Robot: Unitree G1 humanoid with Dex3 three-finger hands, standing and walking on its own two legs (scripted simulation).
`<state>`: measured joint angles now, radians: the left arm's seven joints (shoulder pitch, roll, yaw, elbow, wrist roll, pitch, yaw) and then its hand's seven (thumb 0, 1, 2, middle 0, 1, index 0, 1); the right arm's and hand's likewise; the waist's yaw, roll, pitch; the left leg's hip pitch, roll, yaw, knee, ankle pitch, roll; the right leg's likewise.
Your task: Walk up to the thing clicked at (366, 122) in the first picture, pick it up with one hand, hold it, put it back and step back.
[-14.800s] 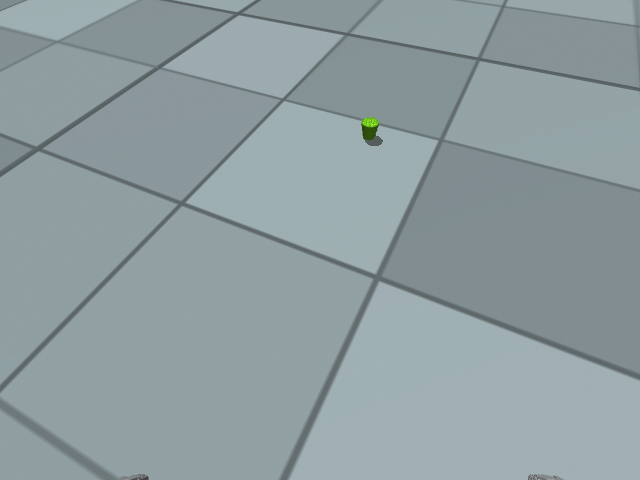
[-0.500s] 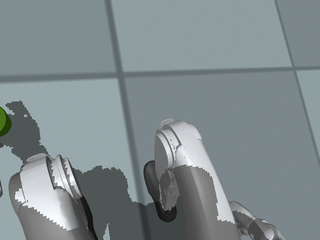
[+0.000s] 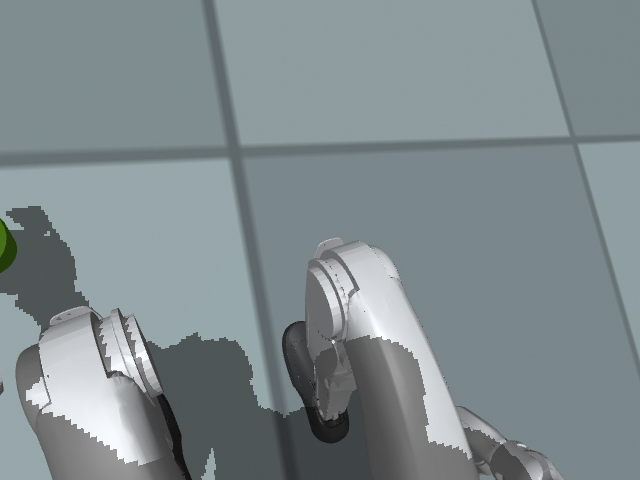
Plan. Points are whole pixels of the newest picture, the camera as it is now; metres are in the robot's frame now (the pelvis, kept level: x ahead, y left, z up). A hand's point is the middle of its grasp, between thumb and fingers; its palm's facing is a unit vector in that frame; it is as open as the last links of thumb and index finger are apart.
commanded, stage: close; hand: left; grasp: from above
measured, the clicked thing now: out of the picture +0.42 +0.32 -0.25
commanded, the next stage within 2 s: settle in 0.88 s
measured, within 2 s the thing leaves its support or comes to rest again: leaves its support in 1.38 s
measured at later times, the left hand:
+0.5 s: hand out of the picture +0.40 +0.32 -0.22, palm faces -0.45 -0.14 -0.88, open 12.3 cm
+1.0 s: hand out of the picture +0.40 +0.32 -0.22, palm faces -0.44 -0.14 -0.89, open 11.4 cm
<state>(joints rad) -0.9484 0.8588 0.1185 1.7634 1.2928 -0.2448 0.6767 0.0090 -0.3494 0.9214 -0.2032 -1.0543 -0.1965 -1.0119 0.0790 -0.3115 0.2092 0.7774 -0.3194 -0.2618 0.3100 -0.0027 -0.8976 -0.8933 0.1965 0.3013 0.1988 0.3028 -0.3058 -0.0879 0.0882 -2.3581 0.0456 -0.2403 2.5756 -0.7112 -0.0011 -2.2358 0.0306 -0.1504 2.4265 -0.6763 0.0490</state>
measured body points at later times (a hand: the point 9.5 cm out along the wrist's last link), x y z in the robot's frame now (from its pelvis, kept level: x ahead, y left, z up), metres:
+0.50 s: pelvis +0.00 +0.00 +0.00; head +0.24 +0.11 +0.36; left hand +0.42 +0.32 -0.17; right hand +0.07 -0.25 -0.08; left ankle +0.07 +0.13 -0.26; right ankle +0.11 -0.12 -0.26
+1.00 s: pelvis +0.00 +0.00 +0.00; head +0.23 +0.11 +0.37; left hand +0.42 +0.32 -0.16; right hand +0.07 -0.25 -0.07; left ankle +0.07 +0.13 -0.26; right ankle +0.11 -0.12 -0.26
